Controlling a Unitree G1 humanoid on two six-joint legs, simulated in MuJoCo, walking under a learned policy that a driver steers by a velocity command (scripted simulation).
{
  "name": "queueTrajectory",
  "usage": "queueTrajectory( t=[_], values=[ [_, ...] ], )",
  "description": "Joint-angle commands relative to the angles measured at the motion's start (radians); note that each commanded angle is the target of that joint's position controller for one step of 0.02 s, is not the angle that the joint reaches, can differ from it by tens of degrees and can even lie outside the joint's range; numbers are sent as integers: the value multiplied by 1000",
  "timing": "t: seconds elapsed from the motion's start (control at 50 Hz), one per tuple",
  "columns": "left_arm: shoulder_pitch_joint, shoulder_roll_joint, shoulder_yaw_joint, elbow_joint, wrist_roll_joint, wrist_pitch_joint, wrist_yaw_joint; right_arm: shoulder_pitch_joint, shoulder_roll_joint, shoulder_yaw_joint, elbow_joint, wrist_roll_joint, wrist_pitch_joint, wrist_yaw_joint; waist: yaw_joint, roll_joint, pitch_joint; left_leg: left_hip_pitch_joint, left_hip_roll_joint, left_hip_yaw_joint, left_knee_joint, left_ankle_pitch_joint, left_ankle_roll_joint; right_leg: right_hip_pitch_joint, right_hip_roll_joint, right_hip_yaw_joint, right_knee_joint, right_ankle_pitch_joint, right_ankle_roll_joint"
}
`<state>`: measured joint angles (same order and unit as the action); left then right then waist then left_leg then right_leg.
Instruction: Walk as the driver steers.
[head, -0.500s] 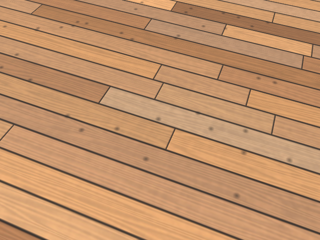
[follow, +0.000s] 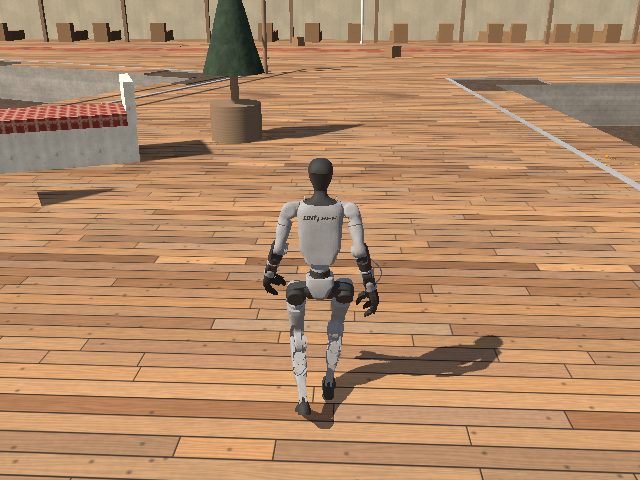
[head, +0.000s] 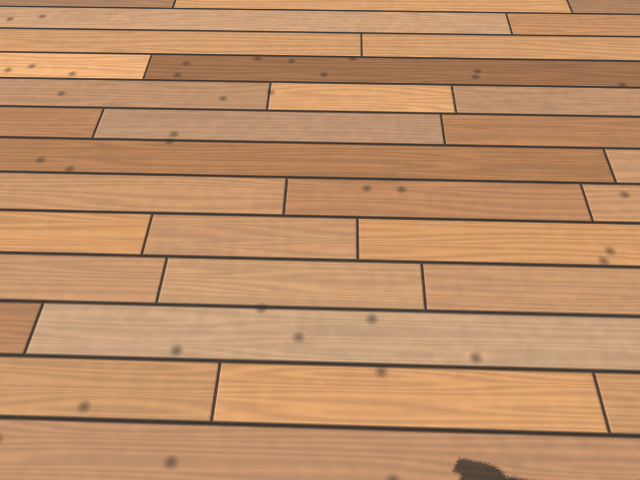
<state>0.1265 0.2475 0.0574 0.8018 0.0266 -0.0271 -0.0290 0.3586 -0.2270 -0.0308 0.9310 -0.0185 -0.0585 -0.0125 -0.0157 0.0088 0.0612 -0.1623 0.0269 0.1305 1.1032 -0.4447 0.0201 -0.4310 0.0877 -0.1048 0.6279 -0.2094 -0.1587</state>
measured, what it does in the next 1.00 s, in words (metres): walks ahead, turning right: left foot, then right foot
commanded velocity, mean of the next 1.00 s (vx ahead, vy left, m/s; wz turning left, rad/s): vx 0.50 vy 0.00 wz -0.32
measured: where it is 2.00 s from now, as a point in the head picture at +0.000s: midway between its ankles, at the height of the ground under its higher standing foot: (372, 251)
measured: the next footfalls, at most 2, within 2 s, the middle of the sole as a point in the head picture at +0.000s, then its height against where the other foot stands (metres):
left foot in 0.46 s outside the picture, level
right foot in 0.94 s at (432, 418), level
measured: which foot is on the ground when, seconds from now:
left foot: up 0.00-0.44, down 0.46-0.94, up 0.96-1.00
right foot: down 0.00-0.46, up 0.48-0.92, down 0.94-1.00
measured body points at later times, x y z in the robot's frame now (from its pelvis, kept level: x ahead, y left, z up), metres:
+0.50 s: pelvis +0.28 +0.02 +0.01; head +0.31 +0.02 +0.45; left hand +0.35 +0.31 -0.12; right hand +0.42 -0.27 -0.07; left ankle +0.41 +0.09 -0.72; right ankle +0.09 -0.04 -0.68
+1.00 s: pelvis +0.51 -0.09 +0.02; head +0.53 -0.11 +0.46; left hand +0.77 +0.07 -0.07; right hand +0.39 -0.32 -0.13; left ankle +0.42 +0.08 -0.66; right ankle +0.54 -0.19 -0.72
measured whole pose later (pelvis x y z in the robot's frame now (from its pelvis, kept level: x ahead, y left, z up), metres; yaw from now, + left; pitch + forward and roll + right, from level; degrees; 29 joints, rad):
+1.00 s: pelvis +0.51 -0.09 +0.02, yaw -17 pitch +1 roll +1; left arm 0.08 0.23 0.01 0.74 0.05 -0.07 -0.01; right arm 0.44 -0.24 -0.04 0.93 0.00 -0.05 0.01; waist -0.07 0.01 0.02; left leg -0.23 -0.01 -0.01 0.88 -0.45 0.06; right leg -0.39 -0.01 -0.06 0.55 -0.19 -0.05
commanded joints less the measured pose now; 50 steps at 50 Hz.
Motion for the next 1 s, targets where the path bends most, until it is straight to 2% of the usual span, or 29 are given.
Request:
queueTrajectory(
  t=[0.02, 0.04, 0.06, 0.08, 0.12, 0.16, 0.24, 0.32, 0.36, 0.4, 0.42, 0.44, 0.46, 0.48, 0.5, 0.52, 0.54, 0.56, 0.6, 0.66, 0.76, 0.82, 0.88, 0.9, 0.92, 0.94, 0.96, 0.98, 1.0],
  values=[
    [231, 187, 61, 31, -23, 8, 24, -106, -134, -20, -160, 9, -54, 12, 81, 6, -102, -571, 41, -176, 247, 107, 5, 510, -374, 600, -361, 144, -226],
    [186, 152, 51, 26, -22, 3, 27, -97, -132, -23, -151, 0, -47, 10, 37, 42, -50, -514, 65, -174, 167, 122, -3, 406, -320, 515, -374, 234, -181],
    [157, 126, 41, 23, -26, -4, 31, -78, -126, -21, -150, -18, -27, 11, 4, 32, -46, -450, 76, -176, 117, 125, -21, 336, -275, 450, -388, 301, -161],
    [152, 123, 37, 20, -28, -13, 29, -61, -116, -19, -147, -28, -7, 14, -10, 16, -57, -409, 78, -173, 78, 125, -35, 302, -252, 415, -395, 343, -153],
    [174, 150, 42, 27, -31, -31, 25, -72, -98, -16, -160, -33, 19, 21, -19, -1, -59, -402, 76, -148, 6, 144, -58, 262, -216, 372, -406, 397, -149],
    [205, 171, 47, 30, -28, -34, 24, -148, -94, -14, -191, -31, 27, 25, 0, -21, -38, -437, 77, -132, -87, 219, -76, 245, -192, 362, -425, 366, -132],
    [281, 173, 49, 38, -28, -29, 23, -310, -97, -9, -246, -22, 27, 29, 67, -61, -22, -493, 58, -130, -290, 375, -85, 307, -169, 381, -411, 340, -85],
    [342, 182, 51, 41, -18, -25, 31, -421, -105, -1, -290, -13, 14, 34, 112, -72, -25, -503, 19, -134, -421, 413, -72, 407, -187, 424, -353, 415, -75],
    [341, 193, 53, 34, -11, -24, 37, -440, -118, 0, -307, -9, 5, 34, 110, -82, -25, -463, 2, -146, -482, 388, -55, 432, -205, 458, -315, 452, -63],
    [286, 212, 58, 15, -8, -26, 43, -359, -145, -8, -293, -6, -4, 30, 57, -96, -35, -310, -19, -157, -559, 331, -29, 394, -211, 480, -265, 491, -27],
    [253, 223, 60, 5, -7, -29, 41, -267, -168, -18, -266, -5, -10, 22, 14, -95, -69, -170, -47, -147, -583, 290, -12, 357, -195, 479, -191, 571, -6],
    [234, 220, 57, 2, -15, -36, 32, -133, -194, -30, -228, -9, -22, 11, -56, -47, -136, 18, -41, -148, -649, 309, 13, 310, -139, 440, -25, 587, 19],
    [240, 159, 40, -21, -27, -45, 22, 20, -261, -48, -217, -30, -31, -7, -113, 51, -272, 248, 144, -331, -688, 129, 60, 198, -71, 372, 236, 387, 45],
    [349, 64, 19, -49, -52, -44, 23, 41, -347, -67, -223, -49, -20, -12, -53, 279, -371, 462, 407, -778, -789, 21, 167, -101, 85, 244, 505, -290, 79],
    [366, 142, 24, -24, -15, -33, 30, -8, -290, -64, -220, -29, -7, -5, -19, 208, -316, 375, 407, -914, -830, -85, 200, -196, 10, 243, 614, -311, 68],
    [314, 153, 27, -10, -4, -27, 26, -72, -195, -43, -231, -20, -5, 1, -8, 80, -180, 239, 362, -763, -846, -93, 187, -197, -37, 240, 624, -211, 70],
    [262, 136, 21, -15, 0, -25, 17, -108, -143, -30, -224, -17, -8, 8, -3, 23, -102, 134, 303, -616, -864, 21, 170, -176, -65, 227, 579, -151, 77],
    [242, 119, 18, -18, 5, -21, 10, -112, -127, -24, -212, -18, -13, 9, 7, 55, -73, 79, 257, -510, -881, 132, 148, -152, -86, 221, 537, -129, 84],
    [243, 103, 13, -17, 15, -5, -3, -81, -127, -23, -176, -11, -30, 14, 22, 107, -62, 27, 210, -391, -897, 328, 142, -109, -90, 212, 497, -116, 98],
    [186, 93, 5, -37, 16, 2, -11, -39, -142, -29, -141, 2, -53, 25, 27, 97, -59, 42, 212, -313, -926, 450, 168, -158, -93, 207, 436, -71, 112],
    [-31, 52, -29, -105, 17, -9, -28, 8, -139, -29, -94, 11, -43, 30, -3, 91, -12, 5, 158, -204, -973, 455, 163, -137, -146, 97, 133, 95, 144],
    [-100, 55, -37, -122, 7, -17, -23, 63, -176, -40, -67, 9, -35, 33, -26, 89, -13, 5, 166, -217, -928, 528, 158, -41, -121, 59, 8, 94, 151],
    [-74, 82, -30, -122, 5, -31, -6, 71, -204, -49, -53, 6, -24, 29, 0, 86, -22, 41, 195, -269, -849, 566, 144, 48, -102, 61, -74, 47, 131],
    [-5, 88, -24, -99, 10, -39, 2, 61, -205, -50, -50, 10, -20, 27, 39, 67, -43, 28, 177, -261, -771, 605, 129, 153, -86, 57, -143, 59, 120],
    [119, 125, -8, -54, 23, -52, 15, 73, -177, -42, -47, 13, -20, 28, 83, 12, -116, -19, 118, -220, -600, 628, 108, 338, -97, 83, -186, 53, 98],
    [290, 204, 14, -35, 47, -62, 31, 48, -127, -27, -86, 18, -24, 29, 159, -108, -251, -162, 51, -164, -323, 406, 81, 558, -319, 312, -233, -94, 48],
    [325, 309, 40, -31, 41, -48, 39, 139, -28, -8, -119, 39, -21, 24, 121, -316, -335, -446, -85, -89, -47, -90, 53, 724, -557, 681, -351, -185, -47],
    [281, 233, 29, -37, 14, -38, 39, 102, -141, -36, -90, 13, -2, 13, 120, -162, -254, -510, -34, -169, 59, -75, 68, 615, -530, 703, -378, -279, -59],
    [199, 155, 7, -46, 8, -41, 36, 53, -140, -43, -94, 10, 3, 20, 83, -107, -131, -519, 7, -194, 59, 17, 74, 507, -471, 560, -397, -247, -35]
  ],
)
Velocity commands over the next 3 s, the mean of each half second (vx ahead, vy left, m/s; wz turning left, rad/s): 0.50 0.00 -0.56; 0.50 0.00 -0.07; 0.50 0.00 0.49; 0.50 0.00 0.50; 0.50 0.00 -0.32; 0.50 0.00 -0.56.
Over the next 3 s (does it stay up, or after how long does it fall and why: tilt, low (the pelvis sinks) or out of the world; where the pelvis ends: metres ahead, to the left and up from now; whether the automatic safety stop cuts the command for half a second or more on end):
stays up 1.54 -0.07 0.01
